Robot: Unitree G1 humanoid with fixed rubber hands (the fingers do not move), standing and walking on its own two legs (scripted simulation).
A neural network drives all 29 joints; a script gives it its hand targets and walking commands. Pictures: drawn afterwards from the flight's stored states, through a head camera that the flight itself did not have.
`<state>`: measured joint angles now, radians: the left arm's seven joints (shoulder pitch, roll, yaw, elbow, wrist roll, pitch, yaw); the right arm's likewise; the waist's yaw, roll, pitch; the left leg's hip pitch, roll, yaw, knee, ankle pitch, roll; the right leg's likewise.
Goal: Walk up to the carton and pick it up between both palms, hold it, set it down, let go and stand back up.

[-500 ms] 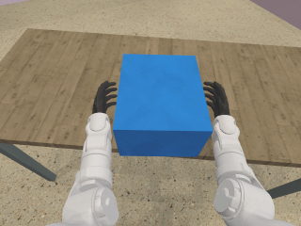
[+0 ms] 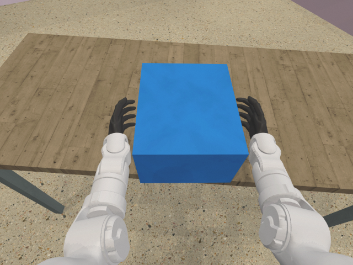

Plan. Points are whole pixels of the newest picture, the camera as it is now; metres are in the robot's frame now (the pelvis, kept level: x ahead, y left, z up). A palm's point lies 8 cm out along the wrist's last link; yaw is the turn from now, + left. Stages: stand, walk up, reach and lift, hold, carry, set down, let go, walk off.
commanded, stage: set down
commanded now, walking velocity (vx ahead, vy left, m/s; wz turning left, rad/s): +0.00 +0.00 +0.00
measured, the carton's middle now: (185, 121) +0.45 +0.04 +0.01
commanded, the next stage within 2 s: none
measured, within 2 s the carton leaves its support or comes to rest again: neither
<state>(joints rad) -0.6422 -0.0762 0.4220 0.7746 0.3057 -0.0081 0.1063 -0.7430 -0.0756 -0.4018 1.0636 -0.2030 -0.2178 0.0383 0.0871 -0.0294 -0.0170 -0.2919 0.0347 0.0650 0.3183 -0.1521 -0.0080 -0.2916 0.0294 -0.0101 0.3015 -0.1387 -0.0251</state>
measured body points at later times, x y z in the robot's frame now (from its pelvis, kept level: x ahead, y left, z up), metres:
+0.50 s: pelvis -0.01 +0.00 -0.02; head +0.05 -0.01 +0.43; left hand +0.40 +0.23 +0.04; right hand +0.47 -0.17 +0.05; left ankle +0.00 +0.12 -0.75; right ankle +0.00 -0.10 -0.75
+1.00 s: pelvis -0.02 -0.02 +0.00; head +0.02 -0.02 +0.44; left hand +0.40 +0.23 +0.14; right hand +0.47 -0.17 +0.14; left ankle +0.00 +0.12 -0.75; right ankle +0.00 -0.10 -0.75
